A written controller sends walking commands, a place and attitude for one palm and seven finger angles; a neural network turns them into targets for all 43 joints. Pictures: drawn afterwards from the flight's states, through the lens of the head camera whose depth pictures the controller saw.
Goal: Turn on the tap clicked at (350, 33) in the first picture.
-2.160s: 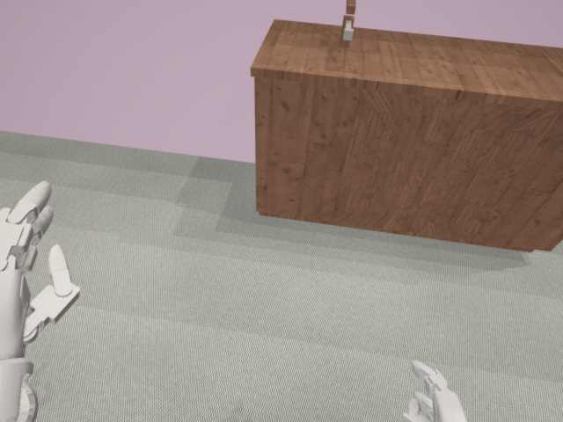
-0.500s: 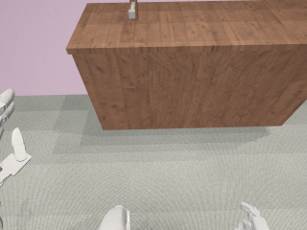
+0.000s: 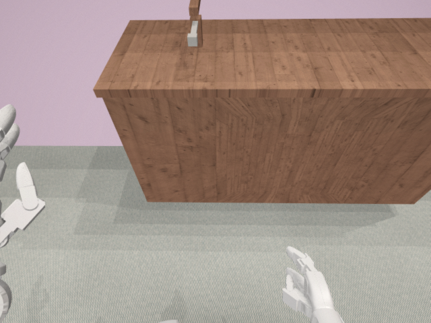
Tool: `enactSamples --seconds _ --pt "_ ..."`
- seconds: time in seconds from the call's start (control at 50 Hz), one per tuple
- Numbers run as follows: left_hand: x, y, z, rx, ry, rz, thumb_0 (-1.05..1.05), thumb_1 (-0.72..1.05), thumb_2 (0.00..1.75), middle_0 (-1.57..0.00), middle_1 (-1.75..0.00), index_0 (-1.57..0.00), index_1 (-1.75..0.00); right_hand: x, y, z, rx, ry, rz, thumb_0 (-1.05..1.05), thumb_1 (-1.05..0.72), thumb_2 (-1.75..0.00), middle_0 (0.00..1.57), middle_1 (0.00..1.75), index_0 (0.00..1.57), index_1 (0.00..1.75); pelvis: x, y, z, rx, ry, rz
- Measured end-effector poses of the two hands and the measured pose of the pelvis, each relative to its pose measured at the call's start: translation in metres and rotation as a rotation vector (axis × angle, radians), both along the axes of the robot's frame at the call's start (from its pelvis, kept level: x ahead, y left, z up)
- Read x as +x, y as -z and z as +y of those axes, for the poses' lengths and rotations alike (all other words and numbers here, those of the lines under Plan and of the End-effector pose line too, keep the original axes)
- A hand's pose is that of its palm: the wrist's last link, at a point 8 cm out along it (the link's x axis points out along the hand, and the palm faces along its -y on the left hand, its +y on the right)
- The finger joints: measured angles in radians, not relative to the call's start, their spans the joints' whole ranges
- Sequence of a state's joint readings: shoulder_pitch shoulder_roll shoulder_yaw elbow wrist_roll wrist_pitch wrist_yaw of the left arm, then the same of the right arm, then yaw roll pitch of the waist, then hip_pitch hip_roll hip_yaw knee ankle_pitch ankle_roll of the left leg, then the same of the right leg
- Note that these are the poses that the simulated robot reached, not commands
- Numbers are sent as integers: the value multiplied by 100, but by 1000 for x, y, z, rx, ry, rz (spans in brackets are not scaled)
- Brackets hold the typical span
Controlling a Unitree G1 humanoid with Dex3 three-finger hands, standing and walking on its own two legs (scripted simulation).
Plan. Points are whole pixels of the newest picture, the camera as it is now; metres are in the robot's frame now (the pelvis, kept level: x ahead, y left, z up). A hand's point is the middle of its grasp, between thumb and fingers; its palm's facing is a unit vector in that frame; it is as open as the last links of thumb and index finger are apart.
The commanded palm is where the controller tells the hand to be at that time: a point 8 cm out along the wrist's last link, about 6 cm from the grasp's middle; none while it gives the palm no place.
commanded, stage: turn to face it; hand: left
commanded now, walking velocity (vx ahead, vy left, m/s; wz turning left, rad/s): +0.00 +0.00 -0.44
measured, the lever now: (192, 39) +0.84 +0.17 +0.10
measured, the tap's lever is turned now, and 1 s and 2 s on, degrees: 0 0 0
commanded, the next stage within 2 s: take the last steps up to it in 0.42 s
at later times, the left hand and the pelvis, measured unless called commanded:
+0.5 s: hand (113, 192) +0.24 +0.17 +0.19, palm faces +0.26 -0.88 -0.40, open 7.4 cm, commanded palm +0.20 +0.21 +0.19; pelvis -0.01 -0.03 +0.00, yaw -11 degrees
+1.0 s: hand (114, 201) +0.23 +0.16 +0.18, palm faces +0.25 -0.89 -0.38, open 7.4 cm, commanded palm +0.19 +0.21 +0.19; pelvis -0.02 -0.03 +0.00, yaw -12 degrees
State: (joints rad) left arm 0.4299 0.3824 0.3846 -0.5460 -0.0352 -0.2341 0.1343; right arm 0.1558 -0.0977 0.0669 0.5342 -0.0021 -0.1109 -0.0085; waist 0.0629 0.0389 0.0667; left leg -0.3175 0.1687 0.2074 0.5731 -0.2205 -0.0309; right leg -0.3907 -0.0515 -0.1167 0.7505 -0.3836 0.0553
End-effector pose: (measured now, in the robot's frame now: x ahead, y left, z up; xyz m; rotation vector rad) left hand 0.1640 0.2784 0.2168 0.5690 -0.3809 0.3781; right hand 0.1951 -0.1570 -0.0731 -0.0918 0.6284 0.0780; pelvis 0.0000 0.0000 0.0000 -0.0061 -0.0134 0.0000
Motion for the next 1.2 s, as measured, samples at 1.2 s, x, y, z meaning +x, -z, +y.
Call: enactSamples --seconds 1.2 --pt "62 25 -92 -44 215 81 1 89 90 -21 -30 -21 -30 -112 14 -129 -107 407 128 1 -90 -90 20 30 20 30 0 -2 -46 10 234 -13"
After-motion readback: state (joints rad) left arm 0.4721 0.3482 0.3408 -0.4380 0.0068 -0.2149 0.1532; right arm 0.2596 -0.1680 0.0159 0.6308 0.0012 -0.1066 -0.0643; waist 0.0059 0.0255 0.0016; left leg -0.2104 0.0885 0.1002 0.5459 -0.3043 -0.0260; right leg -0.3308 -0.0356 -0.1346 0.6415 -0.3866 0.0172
